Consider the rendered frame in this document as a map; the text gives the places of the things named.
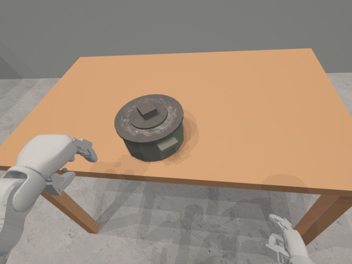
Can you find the lid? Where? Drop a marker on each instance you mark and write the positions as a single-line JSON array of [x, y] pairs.
[[131, 126]]

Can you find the left robot hand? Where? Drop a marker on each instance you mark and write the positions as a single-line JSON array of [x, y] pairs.
[[48, 153]]

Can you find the left robot forearm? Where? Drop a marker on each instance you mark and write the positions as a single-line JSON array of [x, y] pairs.
[[19, 189]]

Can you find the table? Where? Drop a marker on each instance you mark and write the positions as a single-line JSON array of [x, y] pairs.
[[261, 120]]

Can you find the right robot hand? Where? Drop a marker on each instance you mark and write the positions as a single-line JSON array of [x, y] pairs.
[[283, 249]]

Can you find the pot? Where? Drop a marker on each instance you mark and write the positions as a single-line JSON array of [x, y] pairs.
[[159, 150]]

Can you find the knob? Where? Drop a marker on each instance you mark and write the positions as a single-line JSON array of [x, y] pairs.
[[147, 109]]

